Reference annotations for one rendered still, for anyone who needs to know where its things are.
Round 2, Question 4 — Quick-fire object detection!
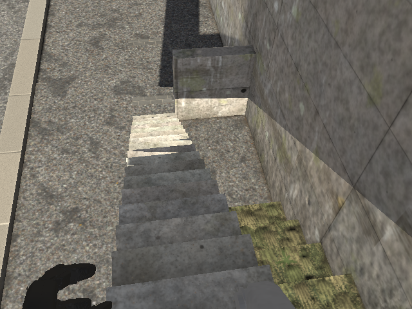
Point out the left robot hand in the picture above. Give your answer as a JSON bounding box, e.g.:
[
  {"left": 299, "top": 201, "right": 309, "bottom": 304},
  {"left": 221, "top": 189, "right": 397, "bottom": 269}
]
[{"left": 22, "top": 263, "right": 112, "bottom": 309}]

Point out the robot right thigh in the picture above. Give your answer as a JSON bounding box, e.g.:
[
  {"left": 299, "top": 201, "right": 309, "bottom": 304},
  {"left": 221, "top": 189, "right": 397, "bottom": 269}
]
[{"left": 234, "top": 281, "right": 295, "bottom": 309}]

